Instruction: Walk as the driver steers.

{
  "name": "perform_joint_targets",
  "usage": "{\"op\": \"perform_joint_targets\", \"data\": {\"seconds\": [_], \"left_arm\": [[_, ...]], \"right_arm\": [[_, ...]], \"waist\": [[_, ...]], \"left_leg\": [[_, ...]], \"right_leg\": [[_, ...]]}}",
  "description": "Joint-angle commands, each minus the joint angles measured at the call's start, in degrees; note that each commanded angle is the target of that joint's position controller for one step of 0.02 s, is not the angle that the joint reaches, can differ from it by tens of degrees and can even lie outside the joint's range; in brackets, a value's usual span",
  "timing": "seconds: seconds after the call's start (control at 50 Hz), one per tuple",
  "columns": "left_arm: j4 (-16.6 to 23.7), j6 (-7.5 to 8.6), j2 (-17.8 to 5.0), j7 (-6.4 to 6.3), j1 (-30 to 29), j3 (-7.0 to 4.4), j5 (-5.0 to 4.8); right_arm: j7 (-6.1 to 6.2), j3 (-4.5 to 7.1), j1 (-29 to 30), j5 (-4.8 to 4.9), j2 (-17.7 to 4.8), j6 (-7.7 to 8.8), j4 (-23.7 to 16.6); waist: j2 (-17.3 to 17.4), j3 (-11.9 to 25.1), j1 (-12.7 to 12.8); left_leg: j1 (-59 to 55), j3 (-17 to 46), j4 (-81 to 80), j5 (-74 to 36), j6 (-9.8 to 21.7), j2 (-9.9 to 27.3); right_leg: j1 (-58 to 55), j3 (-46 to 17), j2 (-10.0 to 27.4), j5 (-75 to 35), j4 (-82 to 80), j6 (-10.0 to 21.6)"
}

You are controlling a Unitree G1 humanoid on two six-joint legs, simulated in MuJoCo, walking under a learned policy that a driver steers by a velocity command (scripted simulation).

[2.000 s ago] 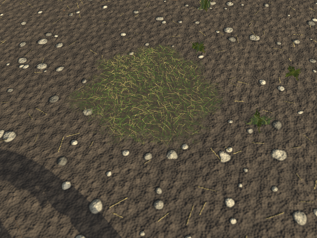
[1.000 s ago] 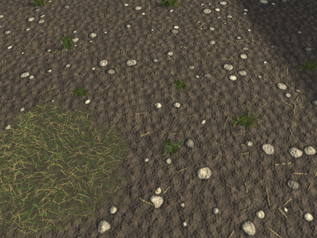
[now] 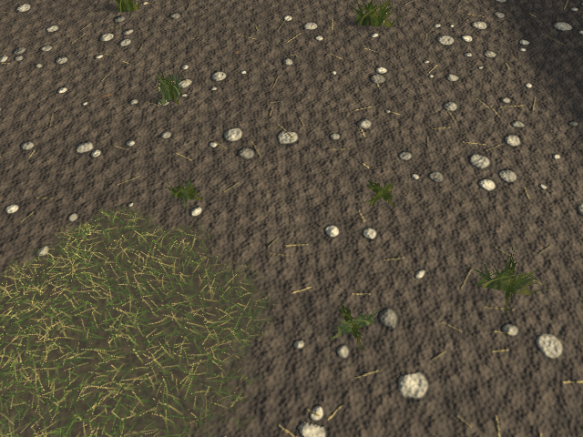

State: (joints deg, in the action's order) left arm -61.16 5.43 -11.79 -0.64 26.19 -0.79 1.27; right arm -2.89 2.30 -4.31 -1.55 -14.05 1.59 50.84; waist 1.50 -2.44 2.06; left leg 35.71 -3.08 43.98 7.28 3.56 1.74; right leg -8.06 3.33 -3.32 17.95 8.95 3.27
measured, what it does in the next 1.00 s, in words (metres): walks ahead: left foot, then right foot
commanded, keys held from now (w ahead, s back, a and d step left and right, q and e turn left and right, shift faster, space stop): no key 1.00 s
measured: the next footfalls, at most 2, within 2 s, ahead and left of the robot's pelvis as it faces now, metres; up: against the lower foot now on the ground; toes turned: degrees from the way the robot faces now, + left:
left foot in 0.12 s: +0.24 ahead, +0.09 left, +0.00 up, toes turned +6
right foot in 0.56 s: +0.25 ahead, -0.10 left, +0.00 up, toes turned +3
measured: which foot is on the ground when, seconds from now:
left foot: up 0.00-0.10, down 0.12-1.00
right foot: down 0.00-0.12, up 0.14-0.54, down 0.56-1.00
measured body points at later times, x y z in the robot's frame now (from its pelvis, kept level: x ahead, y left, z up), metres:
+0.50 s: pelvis +0.17 +0.03 +0.00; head +0.19 +0.04 +0.45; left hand +0.21 +0.27 -0.15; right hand +0.21 -0.21 -0.15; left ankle +0.21 +0.08 -0.74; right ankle +0.22 -0.11 -0.72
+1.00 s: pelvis +0.22 +0.01 +0.01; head +0.22 +0.01 +0.46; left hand +0.20 +0.22 -0.15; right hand +0.23 -0.22 -0.15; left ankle +0.21 +0.08 -0.74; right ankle +0.21 -0.10 -0.74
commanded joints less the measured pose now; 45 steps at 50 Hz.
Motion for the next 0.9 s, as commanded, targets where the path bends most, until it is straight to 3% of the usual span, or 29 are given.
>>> {"op": "perform_joint_targets", "data": {"seconds": [0.02, 0.06, 0.08, 0.1, 0.12, 0.14, 0.16, 0.18, 0.2, 0.22, 0.24, 0.28, 0.32, 0.4, 0.46, 0.5, 0.54, 0.56, 0.58, 0.6, 0.62, 0.68, 0.74, 0.9], "left_arm": [[1.36, 1.07, -7.48, -0.46, -0.07, -0.84, -0.34], [0.82, 0.83, -8.57, -0.91, -0.46, -0.94, -0.53], [0.85, 0.44, -9.15, -1.11, -1.29, -1.02, -0.53], [0.8, 0.24, -9.51, -1.08, -1.75, -0.96, -1.12], [2.09, 0.21, -7.21, -0.86, 0.15, -0.32, -1.41], [1.15, -0.4, -2.28, -0.72, 10.35, 0.3, -4.0], [1.25, -1.08, -8.29, -1.01, 5.68, -1.31, -1.76], [3.16, -1.11, -6.79, -0.79, -0.38, -1.13, -1.27], [3.59, -1.13, -5.79, -0.68, -2.84, -1.02, -0.45], [3.9, -1.84, -5.93, -0.47, -4.37, -1.37, 0.39], [3.21, -3.01, -4.51, -0.23, -2.53, -1.12, 0.98], [2.35, -4.5, -1.91, -0.13, -0.94, -0.79, 0.71], [2.22, -5.34, -1.4, -0.36, -1.74, -0.71, 0.38], [2.8, -6.58, -2.52, -1.11, -7.64, -0.82, 0.29], [2.62, -6.84, -2.58, -1.46, -10.57, -0.71, 0.04], [2.07, -6.57, -2.16, -1.73, -10.96, -0.48, -0.13], [0.81, -5.87, -1.3, -2.14, -8.86, 0.03, -0.05], [0.12, -5.25, -2.63, -2.39, -7.3, -0.06, 0.26], [0.08, -4.71, -5.32, -2.45, -8.3, -0.36, 0.12], [-0.57, -4.56, -3.74, -1.97, -9.74, -0.08, -0.69], [-0.52, -4.28, -1.68, -1.63, -10.09, 0.43, -0.7], [-1.39, -4.29, -1.95, -1.98, -9.49, 0.41, -0.91], [-2.18, -4.39, -1.71, -2.09, -8.69, 0.44, -0.87], [-3.85, -4.55, -1.09, -2.24, -7.55, 0.62, -0.77]], "right_arm": [[0.07, -0.46, 6.3, -0.06, -1.32, 0.56, -5.13], [1.01, 0.18, -1.85, -0.48, -2.75, 1.22, -2.47], [1.46, 0.77, -10.46, -0.59, -3.8, 1.81, 0.7], [1.93, 1.32, -17.21, -1.26, -5.07, 2.4, 3.16], [2.45, 2.49, -23.1, -2.28, -10.04, 2.65, 4.58], [2.36, 3.36, -22.99, -1.16, -14.02, 2.13, 4.04], [2.11, 3.64, -19.27, 2.34, -12.99, 1.46, 3.11], [2.46, 2.44, -12.36, 2.34, -9.24, 1.41, 2.18], [2.69, 1.3, -9.63, 1.88, -5.1, 1.51, 2.25], [3.08, 0.6, -9.01, 1.72, -3.22, 1.78, 2.63], [3.3, 0.12, -8.4, 1.5, -2.18, 1.87, 3.08], [3.2, -0.27, -9.15, 0.67, -2.32, 2.55, 3.76], [3.1, -0.37, -8.68, 0.25, -3.47, 2.76, 4.05], [3.3, -0.67, -10.52, 0.13, -3.89, 1.72, 5.14], [3.77, -0.82, -11.72, 0.04, -3.57, 0.66, 5.95], [4.19, -1.05, -11.69, 0.09, -3.03, 0.12, 6.27], [4.53, -1.32, -11.58, 0.59, -2.58, -0.09, 6.58], [4.52, -1.54, -13.0, 0.64, -1.78, 0.13, 6.84], [4.31, -1.65, -16.37, 1.14, -0.34, 0.28, 7.14], [4.3, -1.77, -16.9, 1.39, 0.46, 0.02, 8.28], [4.49, -1.5, -15.77, 1.19, -0.79, -0.15, 8.71], [4.63, -1.33, -14.37, 0.9, -1.26, -0.48, 9.16], [4.83, -1.71, -14.31, 1.03, 0.01, -0.37, 10.15], [5.37, -1.98, -14.57, 1.09, 0.84, -0.59, 12.32]], "waist": [[-6.37, -5.68, -1.02], [-6.45, -1.37, -4.49], [-6.62, 2.8, -7.64], [-6.06, 5.87, -10.65], [0.14, 11.57, -11.01], [12.06, 23.98, -5.87], [0.05, 23.45, -6.47], [0.92, 13.71, -4.7], [-1.24, 6.42, -3.27], [-1.26, 3.9, -2.14], [-0.99, 3.2, -0.51], [-1.1, 4.59, 0.76], [0.44, 4.95, 1.52], [3.52, 4.34, -0.65], [3.36, 2.3, -2.04], [2.71, 0.7, -2.14], [0.4, -0.09, -0.73], [-1.39, 0.68, -1.12], [-5.16, 0.58, -4.22], [-7.64, -0.17, -4.52], [-6.28, -0.57, -3.77], [-5.03, -0.43, -3.21], [-2.64, -0.19, -2.93], [-1.67, -0.49, -2.54]], "left_leg": [[-8.14, -3.99, -7.69, -4.42, 2.03, -2.31], [-16.34, -5.16, -9.25, -3.15, 3.89, -5.93], [-23.68, -4.36, -11.9, -4.72, 4.88, -7.19], [-33.21, -2.8, -16.76, -10.83, 5.94, -5.65], [-45.8, 8.73, -14.09, -25.49, 8.29, 6.61], [-59.05, 35.21, -15.05, -51.84, 20.82, 25.26], [-50.96, 31.66, -18.16, -48.53, 20.91, 21.82], [-42.01, 24.29, -21.31, -41.69, 19.14, 19.41], [-33.3, 19.62, -24.59, -38.39, 16.17, 16.46], [-28.28, 16.12, -26.59, -36.86, 14.0, 13.93], [-23.76, 12.84, -28.1, -35.93, 12.61, 12.27], [-20.0, 9.22, -28.46, -39.58, 11.68, 10.72], [-18.4, 6.87, -29.02, -36.83, 11.05, 9.52], [-18.84, 7.85, -31.31, -15.72, 8.37, 8.18], [-18.71, 10.76, -32.73, 0.24, 8.17, 8.6], [-19.05, 12.46, -31.82, 4.14, 8.02, 8.94], [-18.26, 12.57, -29.16, 2.8, 5.63, 8.1], [-17.54, 12.51, -27.77, 1.59, 3.66, 7.08], [-17.85, 9.86, -26.97, 1.74, 1.97, 3.43], [-22.52, 7.34, -27.77, 2.88, 1.29, 1.04], [-25.73, 7.46, -27.27, 1.18, 1.03, 1.37], [-27.69, 7.96, -26.39, -2.53, 1.27, 2.56], [-27.48, 7.79, -26.61, -3.31, 0.94, 2.75], [-28.16, 7.61, -26.32, -4.89, 0.61, 3.04]], "right_leg": [[9.99, -0.39, 14.59, -43.63, -0.68, 5.18], [7.34, 1.05, 14.62, -63.0, 11.04, 3.82], [7.15, 1.08, 14.0, -64.46, 20.62, 2.87], [11.59, 2.18, 12.07, -56.47, 31.61, 1.75], [22.07, 3.63, 8.01, -29.43, 48.97, 0.61], [34.97, 0.92, -1.84, 16.91, 74.0, -1.71], [34.52, -6.95, 0.69, 11.21, 75.03, -1.35], [36.93, -6.74, 3.22, 8.09, 72.39, -1.25], [36.27, -5.92, 5.11, 6.32, 67.64, -1.09], [34.05, -6.44, 6.45, 5.16, 63.37, -1.03], [30.02, -5.9, 6.59, 4.66, 60.23, -1.25], [24.91, -4.91, 5.68, 3.36, 55.11, -1.71], [23.85, -4.1, 5.47, 2.02, 48.87, -2.21], [23.69, -3.02, 5.48, -1.3, 36.88, -2.65], [23.1, -3.08, 5.34, -0.74, 31.44, -2.94], [21.72, -3.02, 5.02, 0.02, 25.91, -2.72], [15.95, -3.7, 5.58, -7.09, 13.6, -2.17], [12.24, -7.34, 8.86, -11.38, 11.29, -1.8], [12.65, -11.6, 12.27, -16.96, 12.09, -0.28], [18.12, -11.02, 11.69, -14.78, 11.65, 0.57], [20.02, -10.06, 10.61, -12.79, 10.87, -0.18], [19.44, -8.78, 9.07, -12.12, 9.75, -1.15], [17.64, -8.7, 9.22, -13.85, 9.89, -0.78], [16.62, -8.41, 9.08, -15.32, 9.73, -0.52]]}}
